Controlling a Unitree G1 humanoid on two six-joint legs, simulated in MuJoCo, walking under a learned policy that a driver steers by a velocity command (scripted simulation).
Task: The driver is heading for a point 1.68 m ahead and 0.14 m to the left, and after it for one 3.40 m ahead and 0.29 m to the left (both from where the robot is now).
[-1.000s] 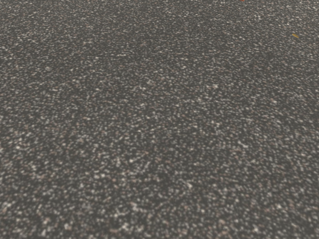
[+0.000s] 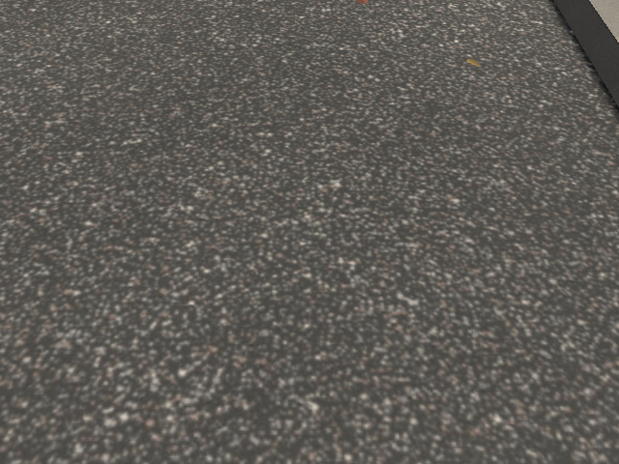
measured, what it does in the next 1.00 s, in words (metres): goes down: left foot 0.17 m lower, then right foot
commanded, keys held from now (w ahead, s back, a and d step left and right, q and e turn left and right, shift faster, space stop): w+q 0.34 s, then w+e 0.54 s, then e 0.12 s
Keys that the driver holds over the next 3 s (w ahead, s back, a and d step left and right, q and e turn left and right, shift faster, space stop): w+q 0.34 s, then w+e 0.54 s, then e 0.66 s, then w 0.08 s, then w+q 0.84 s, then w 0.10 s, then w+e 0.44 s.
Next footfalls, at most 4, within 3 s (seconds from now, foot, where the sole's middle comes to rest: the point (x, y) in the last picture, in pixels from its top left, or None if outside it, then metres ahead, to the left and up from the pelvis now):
0.18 left None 0.25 0.26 -0.91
0.66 right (253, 444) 0.61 0.19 -0.91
1.08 left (182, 354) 0.83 0.41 -0.91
1.58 right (264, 404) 0.71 0.18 -0.91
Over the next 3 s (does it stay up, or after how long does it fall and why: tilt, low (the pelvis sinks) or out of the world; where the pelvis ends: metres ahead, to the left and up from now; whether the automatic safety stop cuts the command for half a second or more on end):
stays up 1.37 0.24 -0.12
